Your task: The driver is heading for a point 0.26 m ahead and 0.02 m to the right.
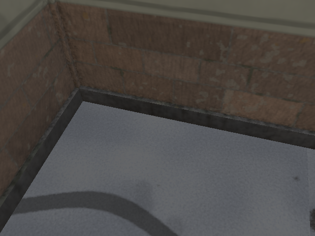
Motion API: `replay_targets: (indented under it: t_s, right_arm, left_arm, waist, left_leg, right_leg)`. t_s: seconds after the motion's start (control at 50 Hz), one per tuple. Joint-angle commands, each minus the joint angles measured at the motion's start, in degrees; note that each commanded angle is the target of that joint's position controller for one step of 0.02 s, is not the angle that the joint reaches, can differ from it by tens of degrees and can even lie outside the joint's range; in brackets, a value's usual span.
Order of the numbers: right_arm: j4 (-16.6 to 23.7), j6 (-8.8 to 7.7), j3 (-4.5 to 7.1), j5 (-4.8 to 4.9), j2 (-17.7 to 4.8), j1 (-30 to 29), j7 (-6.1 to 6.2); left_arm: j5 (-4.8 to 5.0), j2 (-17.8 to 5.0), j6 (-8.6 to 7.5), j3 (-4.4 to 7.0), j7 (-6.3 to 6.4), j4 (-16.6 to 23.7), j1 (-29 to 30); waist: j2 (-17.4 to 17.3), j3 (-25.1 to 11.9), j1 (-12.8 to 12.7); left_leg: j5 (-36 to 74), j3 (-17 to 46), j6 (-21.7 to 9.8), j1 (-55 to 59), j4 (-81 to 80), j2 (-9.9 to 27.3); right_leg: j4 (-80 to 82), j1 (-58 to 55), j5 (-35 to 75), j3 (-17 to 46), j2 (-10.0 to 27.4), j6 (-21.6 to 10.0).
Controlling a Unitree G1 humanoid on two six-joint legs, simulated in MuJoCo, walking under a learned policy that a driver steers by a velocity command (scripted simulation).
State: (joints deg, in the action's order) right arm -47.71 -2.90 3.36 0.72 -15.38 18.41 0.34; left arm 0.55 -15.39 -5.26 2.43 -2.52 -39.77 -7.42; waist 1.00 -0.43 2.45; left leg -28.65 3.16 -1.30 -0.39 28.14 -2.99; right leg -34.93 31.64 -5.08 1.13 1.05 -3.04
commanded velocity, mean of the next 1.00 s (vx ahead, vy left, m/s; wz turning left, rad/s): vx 0.13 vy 0.00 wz -0.08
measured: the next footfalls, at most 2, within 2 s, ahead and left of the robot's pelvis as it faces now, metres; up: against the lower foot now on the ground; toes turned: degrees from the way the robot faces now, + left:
left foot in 0.50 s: +0.31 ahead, +0.08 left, +0.00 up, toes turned -9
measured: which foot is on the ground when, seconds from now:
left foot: down 0.00-0.02, up 0.04-0.48, down 0.50-1.00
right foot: down 0.00-1.00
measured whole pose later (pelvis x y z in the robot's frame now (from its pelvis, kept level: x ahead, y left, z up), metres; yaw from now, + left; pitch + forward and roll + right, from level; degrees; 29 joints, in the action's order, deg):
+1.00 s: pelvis +0.21 +0.00 +0.02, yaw -7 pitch -2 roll +0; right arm -52.6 -1.5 1.5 -0.4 -14.4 4.2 0.7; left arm -1.0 -15.0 2.7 1.6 1.9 -51.1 -13.7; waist 0.3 3.0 -0.4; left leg -9.9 0.9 -2.4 -16.7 28.2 -2.6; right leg -27.1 5.2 -20.1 5.4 -3.1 -1.1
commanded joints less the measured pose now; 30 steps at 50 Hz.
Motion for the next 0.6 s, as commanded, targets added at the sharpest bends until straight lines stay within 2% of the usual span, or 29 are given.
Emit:
replay_targets:
  t_s: [0.02,0.04,0.06,0.08,0.1,0.12,0.14,0.18,0.24,0.28,0.32,0.36,0.38,0.4,0.44,0.46,0.48,0.5,0.52,0.54,0.56,0.6]
  right_arm:
    - [4.75,-1.25,0.44,-0.73,-3.5,3.3,0.26]
    - [3.92,-2.35,-0.3,-0.72,-2.46,4.66,-0.28]
    - [4.51,-3.05,0.63,0.5,-6.94,1.69,-0.64]
    - [5.86,-2.99,0.73,1.03,-7.25,-4.02,-0.35]
    - [6.34,-2.56,0.39,0.16,-5.93,-5.95,-0.05]
    - [6.49,-1.83,0.65,-0.95,-6.0,-7.04,0.3]
    - [6.85,-1.26,0.49,-1.45,-5.13,-6.51,0.36]
    - [5.77,-0.23,-0.05,-1.61,-2.93,-4.06,0.72]
    - [5.98,0.17,-0.63,-1.7,-2.26,-6.43,0.99]
    - [5.93,0.35,-0.44,-1.31,-2.89,-8.59,0.98]
    - [5.63,0.7,-0.13,-1.1,-3.38,-10.47,1.11]
    - [6.11,1.08,-0.19,-1.2,-3.05,-12.88,1.13]
    - [6.61,1.19,-0.08,-1.03,-3.21,-14.01,1.13]
    - [6.98,1.15,-0.12,-0.97,-3.1,-14.77,1.13]
    - [7.45,-0.14,-0.1,-1.09,-3.59,-15.1,1.12]
    - [7.13,-0.78,-0.07,-0.98,-3.56,-14.5,0.91]
    - [6.41,-1.09,-0.06,-1.1,-3.4,-12.93,0.78]
    - [5.79,-1.42,0.28,-2.01,-5.21,-11.46,0.68]
    - [5.63,-1.1,0.77,-2.29,-7.9,-11.51,0.74]
    - [4.98,-0.24,0.74,-1.73,-6.17,-10.5,0.92]
    - [5.07,0.5,0.23,-1.22,-3.74,-10.9,0.82]
    - [5.45,1.14,0.09,-0.97,-3.98,-13.81,0.25]
  left_arm:
    - [-0.48,-14.77,-0.62,4.64,-0.2,0.33,-18.81]
    - [0.2,-13.27,-0.11,4.27,-0.32,-0.39,-21.7]
    - [-0.17,-10.22,-0.1,3.13,-0.01,1.08,-18.65]
    - [-0.79,-9.05,0.25,2.64,0.44,2.78,-13.42]
    - [-0.95,-8.25,0.57,2.3,0.49,3.3,-9.95]
    - [-0.86,-6.76,0.45,1.81,0.61,3.63,-8.87]
    - [-0.76,-6.76,0.54,1.75,1.02,3.55,-7.85]
    - [-1.09,-6.75,0.4,1.6,1.63,2.84,-7.3]
    - [-0.56,-8.08,1.3,1.83,3.04,1.94,-6.79]
    - [-0.2,-7.99,1.58,1.75,3.44,0.97,-7.03]
    - [-0.39,-6.97,1.96,1.28,3.21,-0.33,-7.9]
    - [-0.42,-6.49,2.28,0.98,3.11,-1.64,-8.68]
    - [0.12,-6.3,2.3,0.99,3.32,-2.41,-8.81]
    - [0.03,-6.41,2.36,0.97,3.38,-3.02,-8.68]
    - [-0.29,-6.88,2.51,1.29,3.61,-3.75,-7.78]
    - [0.04,-6.81,2.72,1.29,3.8,-3.79,-7.1]
    - [0.35,-6.87,2.93,1.19,3.65,-4.15,-6.89]
    - [-1.07,-7.0,3.01,1.18,3.25,-4.06,-8.58]
    - [-2.34,-5.69,2.74,0.92,2.69,-4.18,-12.56]
    - [-2.53,-4.28,2.86,0.35,2.43,-5.15,-13.91]
    - [-2.22,-4.44,3.49,0.1,2.28,-5.16,-11.48]
    - [-1.6,-4.97,5.45,0.21,2.39,-4.44,-8.02]
  waist:
    - [10.29,-12.87,-6.98]
    - [19.66,-19.16,-7.53]
    - [11.92,-15.06,-8.01]
    - [5.51,-9.09,-7.36]
    - [0.6,-5.25,-5.78]
    - [-0.79,-5.18,-4.77]
    - [0.06,-4.74,-3.1]
    - [2.13,-6.38,-1.63]
    - [2.93,-8.1,-1.51]
    - [3.69,-8.16,-2.26]
    - [5.29,-7.53,-3.36]
    - [5.65,-5.66,-4.23]
    - [5.24,-4.25,-4.75]
    - [5.51,-3.54,-4.81]
    - [5.61,-2.57,-4.4]
    - [4.55,-2.73,-3.75]
    - [3.55,-3.36,-2.67]
    - [1.57,-5.14,-2.98]
    - [-3.73,-8.34,-6.1]
    - [-6.22,-10.85,-5.24]
    - [-4.62,-10.18,-3.66]
    - [-4.62,-6.09,-3.29]
  left_leg:
    - [37.31,-2.71,-1.0,-25.01,35.25,2.7]
    - [-2.48,0.83,1.31,-36.22,48.89,-3.97]
    - [-2.31,4.69,0.37,-41.24,52.49,-0.55]
    - [0.88,3.35,0.01,-41.28,50.34,1.91]
    - [3.56,1.98,0.81,-40.24,45.98,3.99]
    - [5.2,1.85,1.08,-36.94,41.41,5.96]
    - [5.91,1.45,1.73,-34.28,37.34,6.32]
    - [9.25,0.43,3.56,-30.9,32.01,5.68]
    - [15.95,-0.14,5.17,-29.55,22.79,4.78]
    - [22.54,-0.16,4.5,-27.26,16.96,4.27]
    - [26.62,-0.45,4.08,-25.26,13.2,3.66]
    - [26.5,-0.08,3.81,-24.87,10.32,3.67]
    - [26.03,0.08,3.74,-26.01,8.81,3.83]
    - [24.49,0.59,3.45,-26.16,7.24,4.16]
    - [21.89,0.56,2.51,-25.4,3.57,4.05]
    - [23.7,-0.02,1.78,-23.27,-0.46,3.71]
    - [30.34,-0.38,0.74,-18.35,-5.9,3.79]
    - [44.39,2.42,-0.73,-10.71,-5.81,6.66]
    - [58.95,5.48,-4.04,-0.92,-1.43,10.76]
    - [59.6,6.78,-7.82,3.77,0.73,12.67]
    - [54.21,7.65,-8.98,3.27,0.63,12.87]
    - [43.51,7.62,-7.85,-2.18,-1.31,11.5]
  right_leg:
    - [3.38,-39.6,3.44,21.55,9.81,-13.46]
    - [15.7,-48.64,1.23,45.01,18.78,-19.6]
    - [15.79,-46.42,0.42,42.41,19.0,-16.54]
    - [14.23,-39.0,10.45,33.37,16.91,-13.91]
    - [13.0,-31.89,23.69,26.03,15.44,-12.8]
    - [13.13,-27.92,30.94,21.2,13.35,-11.62]
    - [13.62,-24.56,33.84,18.47,11.5,-10.8]
    - [14.84,-22.76,41.24,14.38,10.38,-10.83]
    - [15.1,-23.21,45.03,10.42,9.76,-10.0]
    - [15.3,-22.75,42.5,8.1,8.04,-7.08]
    - [15.39,-22.55,39.93,6.8,6.94,-5.55]
    - [15.39,-22.88,36.33,7.95,7.44,-5.56]
    - [15.63,-23.85,34.4,9.04,7.85,-5.26]
    - [15.17,-24.88,33.5,10.2,8.56,-5.57]
    - [13.46,-26.84,32.03,12.25,9.37,-6.44]
    - [12.04,-27.48,30.84,12.82,9.08,-6.18]
    - [10.85,-26.94,29.46,12.66,8.25,-5.41]
    - [9.26,-24.15,24.87,11.94,5.84,-4.0]
    - [8.77,-19.12,16.24,10.12,2.21,-1.61]
    - [8.58,-15.93,5.14,8.38,0.53,0.85]
    - [9.0,-15.39,-1.2,7.78,-0.23,2.07]
    - [10.11,-15.8,-4.09,7.1,-0.95,2.29]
